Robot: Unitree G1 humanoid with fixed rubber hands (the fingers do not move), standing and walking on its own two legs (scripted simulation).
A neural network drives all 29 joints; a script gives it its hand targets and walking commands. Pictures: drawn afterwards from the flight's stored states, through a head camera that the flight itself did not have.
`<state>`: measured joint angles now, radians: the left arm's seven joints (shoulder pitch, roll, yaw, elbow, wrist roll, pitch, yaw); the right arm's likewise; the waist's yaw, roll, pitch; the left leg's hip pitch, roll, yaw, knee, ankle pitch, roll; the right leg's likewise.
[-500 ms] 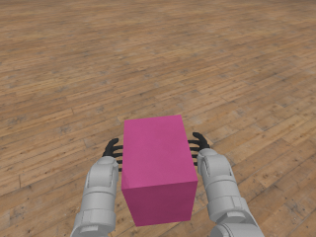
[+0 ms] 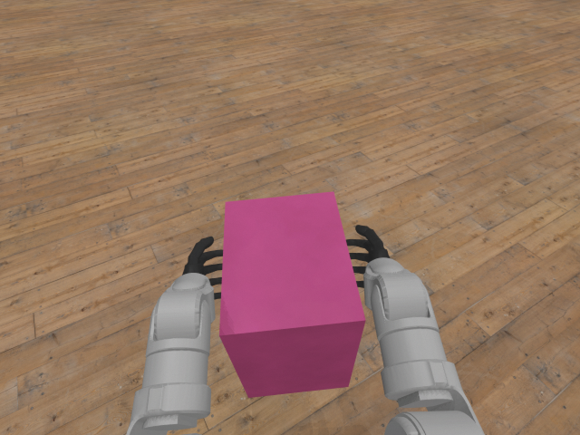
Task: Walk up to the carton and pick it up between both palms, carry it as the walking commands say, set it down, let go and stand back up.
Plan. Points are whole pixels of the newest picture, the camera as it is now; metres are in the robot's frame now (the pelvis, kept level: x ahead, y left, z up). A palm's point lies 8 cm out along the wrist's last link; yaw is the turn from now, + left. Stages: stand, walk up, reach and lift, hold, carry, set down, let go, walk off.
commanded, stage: carry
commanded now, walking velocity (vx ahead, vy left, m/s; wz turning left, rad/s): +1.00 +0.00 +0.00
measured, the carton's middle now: (289, 298) +0.33 +0.01 -0.01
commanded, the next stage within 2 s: none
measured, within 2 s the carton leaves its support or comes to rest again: neither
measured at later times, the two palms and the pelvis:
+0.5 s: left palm (220, 178) +0.51 +0.13 +0.10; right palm (365, 167) +0.53 -0.13 +0.11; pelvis +0.24 -0.01 -0.01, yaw +0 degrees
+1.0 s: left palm (237, 85) +0.92 +0.14 +0.09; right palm (334, 75) +0.94 -0.12 +0.11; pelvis +0.66 -0.01 +0.00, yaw +2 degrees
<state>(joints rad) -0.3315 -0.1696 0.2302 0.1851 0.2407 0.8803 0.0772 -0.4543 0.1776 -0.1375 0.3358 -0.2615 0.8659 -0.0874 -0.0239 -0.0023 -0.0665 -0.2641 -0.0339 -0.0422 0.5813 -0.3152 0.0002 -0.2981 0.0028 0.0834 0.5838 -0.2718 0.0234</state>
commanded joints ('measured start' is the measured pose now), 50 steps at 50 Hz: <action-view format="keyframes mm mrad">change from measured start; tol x64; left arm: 1 -758 -1070 -806 -359 -446 59 -149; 50 -371 -944 -715 -670 -509 268 19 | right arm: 1 -461 1076 591 -366 424 46 139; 50 -103 969 558 -683 462 272 6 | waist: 1 8 227 -289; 50 60 -142 -280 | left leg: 1 130 355 -436 -462 -446 184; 18 -632 108 104 305 14 -40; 25 175 -23 344 -127 96 26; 29 842 473 -594 -209 329 303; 40 258 236 209 0 824 29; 44 -625 -35 67 712 -189 1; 50 -602 126 50 393 -85 -19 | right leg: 1 -267 -51 -99 336 -20 24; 10 794 -334 415 -273 -100 -149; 25 181 -184 -185 104 798 -95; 29 -663 8 -79 822 -177 -24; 50 552 -350 240 -344 -1 -193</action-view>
